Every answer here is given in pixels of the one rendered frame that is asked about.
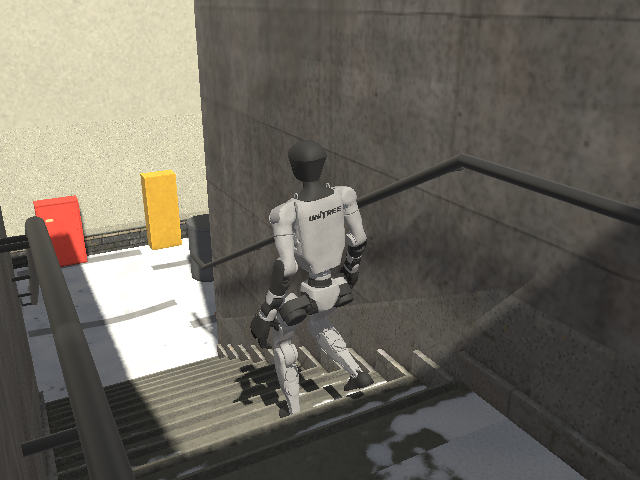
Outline stairs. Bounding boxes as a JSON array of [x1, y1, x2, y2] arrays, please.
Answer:
[[45, 356, 427, 480]]

